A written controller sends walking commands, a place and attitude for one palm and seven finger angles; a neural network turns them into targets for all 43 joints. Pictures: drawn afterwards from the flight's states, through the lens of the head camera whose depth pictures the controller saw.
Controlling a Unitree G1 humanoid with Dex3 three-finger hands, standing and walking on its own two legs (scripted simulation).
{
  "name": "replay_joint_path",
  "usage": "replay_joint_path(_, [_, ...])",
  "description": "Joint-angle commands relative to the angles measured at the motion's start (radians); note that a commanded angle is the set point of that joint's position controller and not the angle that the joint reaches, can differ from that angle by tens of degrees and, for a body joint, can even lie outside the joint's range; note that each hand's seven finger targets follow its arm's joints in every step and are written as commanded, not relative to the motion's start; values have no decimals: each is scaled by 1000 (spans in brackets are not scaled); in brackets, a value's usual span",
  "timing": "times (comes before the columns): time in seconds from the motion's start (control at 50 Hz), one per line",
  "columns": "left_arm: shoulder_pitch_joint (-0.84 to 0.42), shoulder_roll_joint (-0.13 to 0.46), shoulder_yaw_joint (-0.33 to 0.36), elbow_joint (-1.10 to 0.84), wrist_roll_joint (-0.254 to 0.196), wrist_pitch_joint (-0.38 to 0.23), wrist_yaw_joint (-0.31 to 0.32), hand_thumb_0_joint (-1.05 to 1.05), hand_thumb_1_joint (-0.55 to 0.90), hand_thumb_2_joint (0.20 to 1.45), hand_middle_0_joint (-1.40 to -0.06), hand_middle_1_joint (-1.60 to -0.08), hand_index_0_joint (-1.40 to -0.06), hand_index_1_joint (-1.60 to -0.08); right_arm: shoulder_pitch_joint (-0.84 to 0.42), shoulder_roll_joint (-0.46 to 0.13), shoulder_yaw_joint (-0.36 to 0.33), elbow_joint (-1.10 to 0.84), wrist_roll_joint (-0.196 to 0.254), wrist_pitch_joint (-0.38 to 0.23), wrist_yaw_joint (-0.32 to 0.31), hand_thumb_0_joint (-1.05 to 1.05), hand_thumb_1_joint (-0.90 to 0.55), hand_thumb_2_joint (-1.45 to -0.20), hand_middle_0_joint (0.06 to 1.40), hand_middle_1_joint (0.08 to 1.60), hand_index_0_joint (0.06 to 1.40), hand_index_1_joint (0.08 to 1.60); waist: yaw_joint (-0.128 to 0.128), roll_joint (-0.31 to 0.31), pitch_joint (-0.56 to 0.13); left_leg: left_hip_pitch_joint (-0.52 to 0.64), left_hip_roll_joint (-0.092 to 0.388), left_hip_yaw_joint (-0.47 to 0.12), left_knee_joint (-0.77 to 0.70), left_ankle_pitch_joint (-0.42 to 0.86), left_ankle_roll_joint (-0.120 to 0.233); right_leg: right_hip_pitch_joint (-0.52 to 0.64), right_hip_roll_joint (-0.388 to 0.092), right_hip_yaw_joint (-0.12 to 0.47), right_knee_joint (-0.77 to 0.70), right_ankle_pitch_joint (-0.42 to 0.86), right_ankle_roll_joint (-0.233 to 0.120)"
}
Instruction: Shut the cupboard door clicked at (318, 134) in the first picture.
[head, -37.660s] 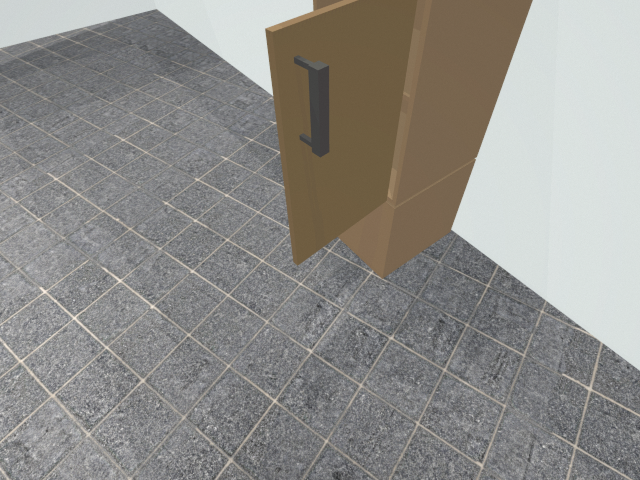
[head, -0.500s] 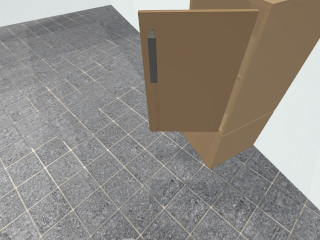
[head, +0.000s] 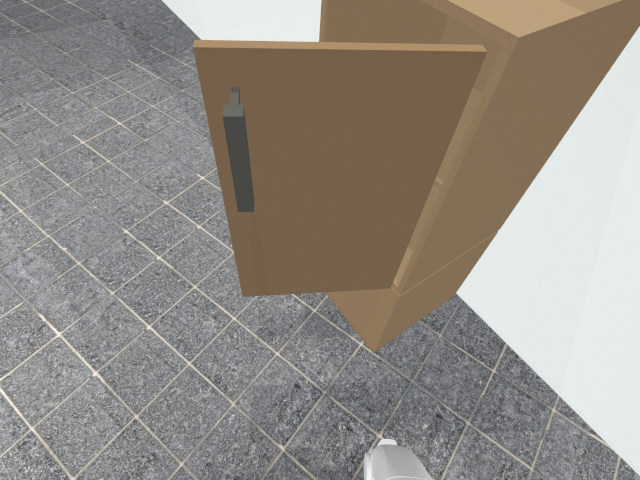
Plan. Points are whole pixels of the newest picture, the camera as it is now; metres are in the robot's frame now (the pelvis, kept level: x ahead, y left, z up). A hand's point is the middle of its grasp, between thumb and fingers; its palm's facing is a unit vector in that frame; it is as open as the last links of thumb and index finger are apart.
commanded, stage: come to a stop and stand still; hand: left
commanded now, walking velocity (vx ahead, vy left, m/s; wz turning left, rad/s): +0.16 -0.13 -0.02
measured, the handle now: (241, 153) +0.51 +0.13 +0.11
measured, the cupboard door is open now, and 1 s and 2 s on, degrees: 60 60 60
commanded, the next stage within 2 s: look again from close up in 1.46 s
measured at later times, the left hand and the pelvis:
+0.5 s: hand (227, 471) +0.16 +0.13 -0.16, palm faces +0.09 -0.96 -0.28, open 7.3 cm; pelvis +0.08 -0.07 +0.00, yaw +2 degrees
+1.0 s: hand out of the picture +0.05 +0.21 -0.18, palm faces +0.08 -0.98 -0.20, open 7.3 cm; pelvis +0.04 +0.02 +0.00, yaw +1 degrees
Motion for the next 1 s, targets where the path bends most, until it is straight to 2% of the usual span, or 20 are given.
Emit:
replay_joint_path(0.0, [-62, 8, -10, -77, 0, -30, 0, 0, 900, 900, -200, -300, -200, -300, 33, -216, -65, -33, 1, -2, -10, 0, -900, -900, 200, 300, 200, 300, -7, 222, 38, -42, 202, -77, -81, 399, 147, 82, 23, -61, -200, 3, -21])
replay_joint_path(0.02, [-45, 21, -7, -72, 1, -35, 3, 0, 900, 900, -200, -300, -200, -300, 20, -215, -68, -31, 2, 2, -9, 0, -900, -900, 200, 300, 200, 300, 3, 212, 39, -71, 210, -78, -49, 416, 142, 150, 33, -71, -237, -3, -30])
replay_joint_path(0.06, [127, 48, 3, -16, 3, -53, 10, 0, 900, 900, -200, -300, -200, -300, -11, -225, -70, -30, 10, 6, -5, 0, -900, -900, 200, 300, 200, 300, 83, 163, -68, -70, 154, -27, 134, 501, 101, 382, 79, -100, -364, 63, -46])
replay_joint_path(0.08, [262, 107, 17, 23, 7, -72, 22, 0, 900, 900, -200, -300, -200, -300, -16, -199, -65, -33, 22, 5, 2, 0, -900, -900, 200, 300, 200, 300, 146, 41, -156, -167, 81, 6, 350, 395, 60, 591, 15, -13, -429, 166, -62])
replay_joint_path(0.1, [344, 208, 38, 55, 12, -90, 43, 0, 900, 900, -200, -300, -200, -300, 38, -94, -44, -48, 38, 6, 9, 0, -900, -900, 200, 300, 200, 300, 151, -271, -276, -390, -105, 2, 633, -246, 23, 797, -260, 318, -474, 535, -141])
replay_joint_path(0.12, [290, 206, 20, 47, -14, -90, 57, 0, 900, 900, -200, -300, -200, -300, 49, -95, -34, -62, 48, 34, -2, 0, -900, -900, 200, 300, 200, 300, 97, -218, -278, -302, -86, -156, 725, -356, 34, 630, -323, 325, -526, 739, -170])
replay_joint_path(0.14, [180, 167, 7, 27, -8, -88, 68, 0, 900, 900, -200, -300, -200, -300, 60, -66, -30, -45, 51, 46, -6, 0, -900, -900, 200, 300, 200, 300, 51, -161, -225, -304, -62, -198, 742, -312, 34, 571, -302, 248, -516, 811, -185])
replay_joint_path(0.16, [121, 148, 0, 10, -1, -84, 76, 0, 900, 900, -200, -300, -200, -300, 63, -69, -28, -31, 51, 47, -6, 0, -900, -900, 200, 300, 200, 300, 43, -203, -220, -329, -67, -205, 779, -275, 34, 567, -292, 243, -484, 889, -192])
replay_joint_path(0.26, [78, 117, -2, -6, -6, -67, 95, 0, 900, 900, -200, -300, -200, -300, -83, -110, -43, -47, 37, 89, -2, 0, -900, -900, 200, 300, 200, 300, 57, -59, -150, -394, -117, -235, 831, -179, 4, 478, -288, 165, -499, 927, -184])
replay_joint_path(0.48, [39, 133, 7, -56, 5, -60, 100, 0, 900, 900, -200, -300, -200, -300, -232, -153, -70, -137, 20, 121, 29, 0, -900, -900, 200, 300, 200, 300, 45, -139, -125, -453, -128, -265, 799, -61, -19, 400, -287, 128, -570, 463, -201])
replay_joint_path(0.6, [74, 173, 17, -65, 22, -47, 82, 0, 900, 900, -200, -300, -200, -300, -261, -137, -51, -157, 32, 82, 33, 0, -900, -900, 200, 300, 200, 300, 75, -216, -133, -301, -139, -172, 418, -147, 6, 412, -240, 141, -570, 250, -191])
replay_joint_path(0.66, [61, 174, 15, -48, 10, -38, 79, 0, 900, 900, -200, -300, -200, -300, -146, -134, -42, -113, 36, 61, 28, 0, -900, -900, 200, 300, 200, 300, 25, -190, -159, -79, -149, -135, 60, 58, 15, 337, -188, 110, -483, 136, -111])
replay_joint_path(0.68, [70, 136, 3, -50, -2, -32, 78, 0, 900, 900, -200, -300, -200, -300, -119, -176, -46, -101, 38, 49, 26, 0, -900, -900, 200, 300, 200, 300, 20, -65, -176, 16, -90, -186, -28, 118, 22, 269, -127, 64, -401, 30, -62])
replay_joint_path(0.7, [96, 72, -10, -55, -11, -25, 75, 0, 900, 900, -200, -300, -200, -300, -136, -248, -57, -113, 27, 42, 22, 0, -900, -900, 200, 300, 200, 300, 32, 193, -152, -12, 96, -398, -95, 234, 71, 188, -18, -20, -300, -167, -3])
replay_joint_path(0.72, [81, 53, -18, -66, -8, -12, 80, 0, 900, 900, -200, -300, -200, -300, -186, -286, -59, -136, 21, 52, 15, 0, -900, -900, 200, 300, 200, 300, 33, 303, -75, -178, 201, -457, -134, 310, 138, 207, 23, -12, -194, -343, 15])
replay_joint_path(0.74, [62, 56, -16, -65, -8, -5, 82, 0, 900, 900, -200, -300, -200, -300, -237, -268, -43, -145, 9, 57, 9, 0, -900, -900, 200, 300, 200, 300, 48, 217, -26, -313, 198, -418, -147, 230, 193, 265, 22, 39, -125, -329, 1])
replay_joint_path(0.78, [65, 55, -14, -30, -4, 3, 75, 0, 900, 900, -200, -300, -200, -300, -258, -219, -31, -123, 10, 40, -14, 0, -900, -900, 200, 300, 200, 300, 67, 272, -3, -225, 105, -340, -105, 478, 166, 227, 41, 58, -55, -247, 1])
replay_joint_path(0.82, [99, 59, -17, -3, -8, -5, 73, 0, 900, 900, -200, -300, -200, -300, -238, -184, -17, -107, 19, 36, -20, 0, -900, -900, 200, 300, 200, 300, 77, 250, -17, -175, 75, -283, -63, 589, 168, 242, 50, 62, -47, -222, -8])
replay_joint_path(0.92, [81, 35, -35, 24, -13, -22, 71, 0, 900, 900, -200, -300, -200, -300, -140, -165, -16, -43, 27, 26, -24, 0, -900, -900, 200, 300, 200, 300, 53, 142, -38, -64, 82, -316, -47, 608, 191, 322, 52, 33, -292, -182, -5])
replay_joint_path(0.98, [165, 35, -42, 81, -13, -45, 82, 0, 900, 900, -200, -300, -200, -300, -117, -132, -15, -22, 42, 16, -21, 0, -900, -900, 200, 300, 200, 300, 65, 41, -101, -97, 1, -287, 29, 474, 116, 504, 4, 112, -538, 167, -33])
